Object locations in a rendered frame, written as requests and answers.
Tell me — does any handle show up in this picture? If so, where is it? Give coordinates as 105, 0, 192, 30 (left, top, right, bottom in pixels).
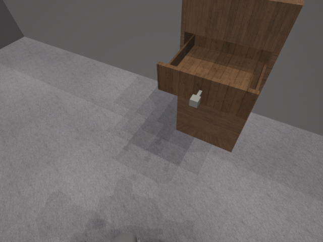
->
189, 90, 202, 108

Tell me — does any drawer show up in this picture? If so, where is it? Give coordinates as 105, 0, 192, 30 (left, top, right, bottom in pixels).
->
156, 34, 271, 120

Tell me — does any cabinet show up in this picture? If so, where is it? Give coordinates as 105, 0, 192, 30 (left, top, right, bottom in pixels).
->
176, 0, 304, 152

